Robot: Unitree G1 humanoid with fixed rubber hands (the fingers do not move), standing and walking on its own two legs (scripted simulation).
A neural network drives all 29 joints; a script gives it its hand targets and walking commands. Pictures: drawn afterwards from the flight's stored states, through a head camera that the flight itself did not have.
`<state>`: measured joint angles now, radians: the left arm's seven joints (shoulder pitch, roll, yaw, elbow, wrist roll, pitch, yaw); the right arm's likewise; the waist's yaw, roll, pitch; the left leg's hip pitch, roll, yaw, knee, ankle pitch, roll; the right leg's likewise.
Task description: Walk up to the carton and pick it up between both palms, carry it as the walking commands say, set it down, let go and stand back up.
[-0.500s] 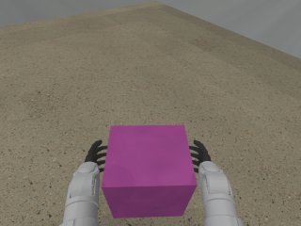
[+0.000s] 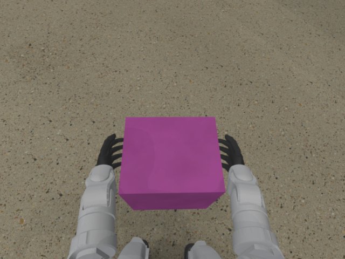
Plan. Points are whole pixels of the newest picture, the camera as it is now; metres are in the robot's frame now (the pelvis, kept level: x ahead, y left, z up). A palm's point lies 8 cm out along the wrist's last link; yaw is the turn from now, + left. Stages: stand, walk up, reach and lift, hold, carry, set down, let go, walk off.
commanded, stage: set down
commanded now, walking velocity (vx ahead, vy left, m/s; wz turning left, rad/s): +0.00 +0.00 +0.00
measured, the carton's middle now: (170, 168) +0.36 +0.01 -0.12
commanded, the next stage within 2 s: none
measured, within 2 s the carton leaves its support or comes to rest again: neither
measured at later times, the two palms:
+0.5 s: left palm (114, 165) +0.37 +0.17 -0.13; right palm (223, 166) +0.37 -0.14 -0.13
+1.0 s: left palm (120, 166) +0.39 +0.17 -0.22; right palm (215, 167) +0.40 -0.14 -0.22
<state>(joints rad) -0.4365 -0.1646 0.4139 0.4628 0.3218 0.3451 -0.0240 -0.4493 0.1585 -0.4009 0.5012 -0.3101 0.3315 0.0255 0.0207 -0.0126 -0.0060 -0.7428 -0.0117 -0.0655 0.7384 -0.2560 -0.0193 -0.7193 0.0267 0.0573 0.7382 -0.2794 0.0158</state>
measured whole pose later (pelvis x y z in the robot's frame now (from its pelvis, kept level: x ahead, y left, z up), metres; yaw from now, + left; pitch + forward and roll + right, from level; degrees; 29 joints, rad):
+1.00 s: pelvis -0.02 +0.00 -0.15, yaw -1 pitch +42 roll -1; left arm -0.72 -0.04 0.42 0.61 0.19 0.28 0.02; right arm -0.72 0.07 -0.39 0.61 -0.18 0.28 -0.06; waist 0.02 -0.01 -0.26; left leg -1.69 -0.07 -0.10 1.40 -0.45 -0.05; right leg -1.67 0.09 0.08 1.41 -0.48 0.04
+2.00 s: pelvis -0.06 +0.00 -0.28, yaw -2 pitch +47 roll -1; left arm -1.11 0.11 0.39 0.79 0.12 0.25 0.06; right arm -1.10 -0.06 -0.40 0.77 -0.11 0.25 -0.11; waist 0.02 -0.02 -0.06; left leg -2.17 -0.13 -0.11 1.86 -0.50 -0.08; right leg -2.14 0.16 0.09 1.87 -0.54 0.09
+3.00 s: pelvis -0.06 +0.00 -0.35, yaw -2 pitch +42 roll -1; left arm -1.29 0.23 0.31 0.96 0.02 0.19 0.09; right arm -1.29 -0.15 -0.31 0.93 -0.01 0.19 -0.16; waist 0.03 -0.02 0.18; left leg -2.28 -0.10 -0.08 2.13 -0.57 -0.08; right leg -2.26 0.16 0.07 2.13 -0.60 0.09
